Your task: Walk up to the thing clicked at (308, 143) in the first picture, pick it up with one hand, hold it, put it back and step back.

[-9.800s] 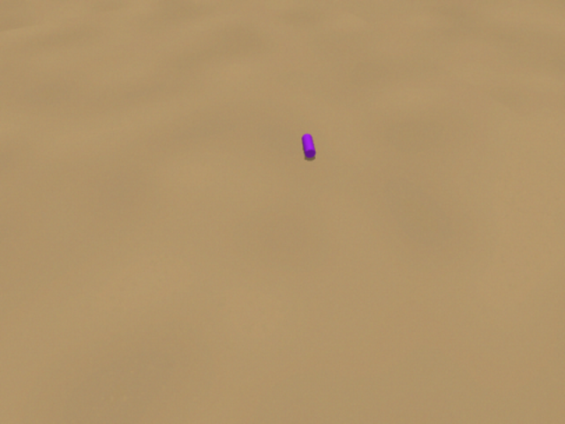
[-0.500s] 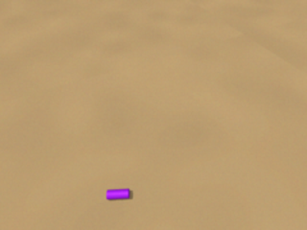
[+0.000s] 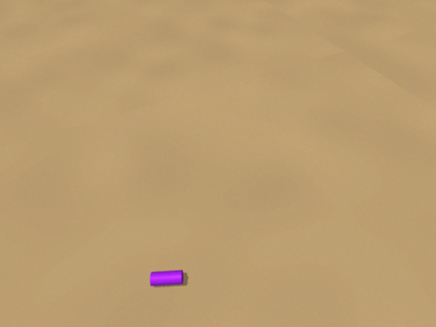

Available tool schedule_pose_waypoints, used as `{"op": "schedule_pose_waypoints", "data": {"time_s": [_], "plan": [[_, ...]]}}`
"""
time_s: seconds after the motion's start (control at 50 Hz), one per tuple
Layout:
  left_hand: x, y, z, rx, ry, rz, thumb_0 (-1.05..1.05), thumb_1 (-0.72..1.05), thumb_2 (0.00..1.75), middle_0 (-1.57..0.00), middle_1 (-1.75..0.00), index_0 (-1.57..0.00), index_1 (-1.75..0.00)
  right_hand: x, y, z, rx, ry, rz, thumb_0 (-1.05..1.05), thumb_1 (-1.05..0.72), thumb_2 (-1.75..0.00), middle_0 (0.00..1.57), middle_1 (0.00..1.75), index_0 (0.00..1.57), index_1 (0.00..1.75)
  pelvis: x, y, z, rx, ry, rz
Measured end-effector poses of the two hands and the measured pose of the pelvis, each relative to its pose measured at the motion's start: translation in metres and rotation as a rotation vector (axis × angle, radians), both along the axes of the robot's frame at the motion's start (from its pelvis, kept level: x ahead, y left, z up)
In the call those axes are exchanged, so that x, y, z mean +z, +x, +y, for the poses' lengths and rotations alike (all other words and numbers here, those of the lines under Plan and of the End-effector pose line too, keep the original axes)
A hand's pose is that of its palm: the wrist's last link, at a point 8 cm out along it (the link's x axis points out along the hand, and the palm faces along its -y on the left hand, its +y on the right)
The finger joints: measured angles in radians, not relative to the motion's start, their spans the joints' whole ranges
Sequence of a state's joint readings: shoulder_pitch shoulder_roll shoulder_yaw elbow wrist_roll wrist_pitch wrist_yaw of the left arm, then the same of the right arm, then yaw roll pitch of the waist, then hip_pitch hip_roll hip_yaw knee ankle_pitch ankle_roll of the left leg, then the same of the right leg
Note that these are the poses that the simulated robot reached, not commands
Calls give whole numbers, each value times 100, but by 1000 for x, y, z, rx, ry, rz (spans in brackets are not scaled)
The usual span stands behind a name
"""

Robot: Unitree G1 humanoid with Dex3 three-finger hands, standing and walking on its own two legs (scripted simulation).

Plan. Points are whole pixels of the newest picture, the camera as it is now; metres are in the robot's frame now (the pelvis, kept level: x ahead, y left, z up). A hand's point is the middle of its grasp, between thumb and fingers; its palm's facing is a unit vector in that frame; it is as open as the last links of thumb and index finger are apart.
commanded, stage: stand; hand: left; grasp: from above
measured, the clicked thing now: (166, 277) +0.44 +0.26 -0.75
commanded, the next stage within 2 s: rise first in 0.20 s
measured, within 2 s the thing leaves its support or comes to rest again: neither
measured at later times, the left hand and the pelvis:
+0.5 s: hand out of the picture +0.14 +0.25 -0.17, palm faces +0.00 -0.94 -0.33, open 8.4 cm; pelvis -0.01 +0.00 -0.02, yaw +0 degrees
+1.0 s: hand out of the picture +0.15 +0.27 -0.22, palm faces -0.13 -0.89 -0.44, open 14.1 cm; pelvis +0.00 +0.01 -0.08, yaw -1 degrees
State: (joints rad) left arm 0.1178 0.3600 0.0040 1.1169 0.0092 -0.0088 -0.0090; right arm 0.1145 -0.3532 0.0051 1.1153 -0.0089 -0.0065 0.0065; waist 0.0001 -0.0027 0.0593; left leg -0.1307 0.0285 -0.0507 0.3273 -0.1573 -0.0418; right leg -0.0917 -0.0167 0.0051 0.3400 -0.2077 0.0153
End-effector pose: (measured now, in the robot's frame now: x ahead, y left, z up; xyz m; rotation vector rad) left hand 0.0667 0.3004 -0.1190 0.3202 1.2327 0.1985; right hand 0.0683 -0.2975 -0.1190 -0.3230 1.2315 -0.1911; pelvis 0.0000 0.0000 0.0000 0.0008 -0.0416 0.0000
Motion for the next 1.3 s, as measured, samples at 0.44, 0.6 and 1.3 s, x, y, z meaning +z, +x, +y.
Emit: {"op": "schedule_pose_waypoints", "data": {"time_s": [0.44,0.6,1.3], "plan": [[-5,35,-4,32,-17,-94,1,76,90,-21,-43,-20,-44,-5,10,17,-10,20,-111,0,-92,-90,20,30,20,30,-8,-8,2,4,-2,74],[-15,91,1,-65,14,-150,1,29,89,-17,-77,-18,-76,-15,16,39,-43,61,-194,0,-91,-90,20,30,20,30,-26,-9,4,-17,0,168],[-80,73,9,-215,146,-70,0,-56,97,-9,-105,-8,-105,-65,93,67,83,56,-444,1,-92,-90,20,30,20,30,-108,-3,16,-17,-36,385]]}}
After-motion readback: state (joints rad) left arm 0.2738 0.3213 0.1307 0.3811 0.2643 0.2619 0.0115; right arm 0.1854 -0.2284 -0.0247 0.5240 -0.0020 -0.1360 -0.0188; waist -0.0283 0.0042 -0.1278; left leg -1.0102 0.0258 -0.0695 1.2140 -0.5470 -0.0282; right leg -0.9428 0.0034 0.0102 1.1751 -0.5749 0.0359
